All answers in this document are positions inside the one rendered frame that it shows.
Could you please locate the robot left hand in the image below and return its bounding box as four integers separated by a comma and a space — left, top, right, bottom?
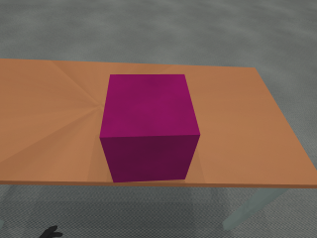
39, 225, 63, 238

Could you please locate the table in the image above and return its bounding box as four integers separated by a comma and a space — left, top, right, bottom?
0, 59, 317, 231

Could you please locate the carton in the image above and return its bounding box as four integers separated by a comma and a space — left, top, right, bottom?
99, 74, 200, 182

